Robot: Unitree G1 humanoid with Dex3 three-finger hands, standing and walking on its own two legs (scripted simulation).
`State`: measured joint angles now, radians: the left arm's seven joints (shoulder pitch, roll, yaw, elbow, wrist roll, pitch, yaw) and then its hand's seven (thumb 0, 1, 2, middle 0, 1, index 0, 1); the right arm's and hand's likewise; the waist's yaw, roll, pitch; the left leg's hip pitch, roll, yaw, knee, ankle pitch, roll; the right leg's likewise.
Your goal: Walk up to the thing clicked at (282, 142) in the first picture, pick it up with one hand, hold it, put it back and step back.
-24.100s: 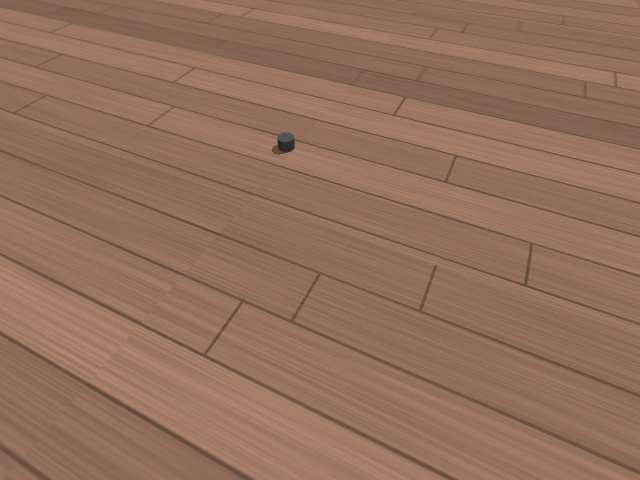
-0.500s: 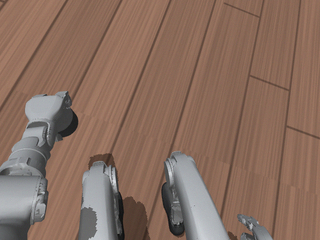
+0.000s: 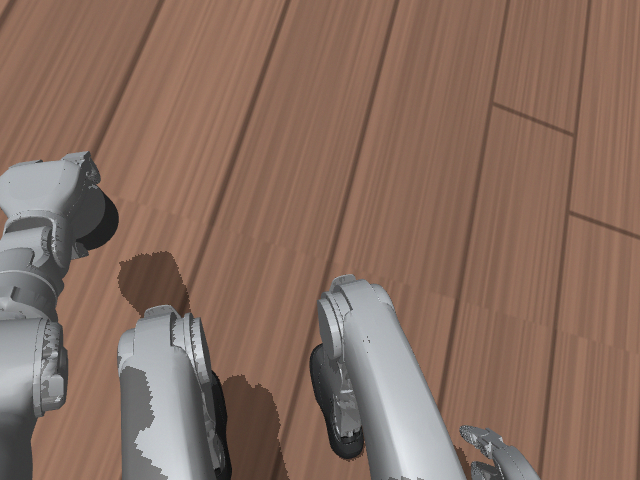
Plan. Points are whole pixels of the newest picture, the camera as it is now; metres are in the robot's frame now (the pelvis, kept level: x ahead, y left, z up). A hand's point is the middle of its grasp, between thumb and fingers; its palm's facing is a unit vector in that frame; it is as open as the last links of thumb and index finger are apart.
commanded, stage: crouch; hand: left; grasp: from above
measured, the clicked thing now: (76, 214) +0.46 +0.26 -0.21
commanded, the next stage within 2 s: lower in 0.32 s
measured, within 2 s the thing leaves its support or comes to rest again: neither
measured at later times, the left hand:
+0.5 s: hand (75, 219) +0.46 +0.27 -0.23, palm faces -0.46 -0.07 -0.88, open 11.5 cm
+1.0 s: hand (94, 225) +0.47 +0.26 -0.29, palm faces -0.47 -0.07 -0.88, open 11.4 cm
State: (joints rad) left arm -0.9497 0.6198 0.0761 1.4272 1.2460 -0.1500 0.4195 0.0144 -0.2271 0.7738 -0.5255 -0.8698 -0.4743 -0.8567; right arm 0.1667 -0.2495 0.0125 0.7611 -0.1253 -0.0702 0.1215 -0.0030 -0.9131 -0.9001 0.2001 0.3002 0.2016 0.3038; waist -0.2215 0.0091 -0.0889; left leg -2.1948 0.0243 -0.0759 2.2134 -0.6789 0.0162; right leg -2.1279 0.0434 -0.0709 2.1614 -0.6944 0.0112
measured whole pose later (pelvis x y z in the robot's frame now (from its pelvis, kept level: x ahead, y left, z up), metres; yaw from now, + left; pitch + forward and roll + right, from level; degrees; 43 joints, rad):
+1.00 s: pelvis +0.00 +0.00 -0.08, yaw -4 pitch +32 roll -9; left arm -1.02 0.79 0.11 1.60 1.26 -0.17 0.50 0.01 -0.21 0.76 -0.51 -0.87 -0.46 -0.86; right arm 0.14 -0.28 0.15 0.74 -0.18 -0.11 0.16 0.00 -0.91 -0.89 0.20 0.30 0.20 0.30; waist -0.30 -0.05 0.05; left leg -2.37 0.03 -0.15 2.48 -0.69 0.02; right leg -2.28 0.06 -0.14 2.38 -0.68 0.02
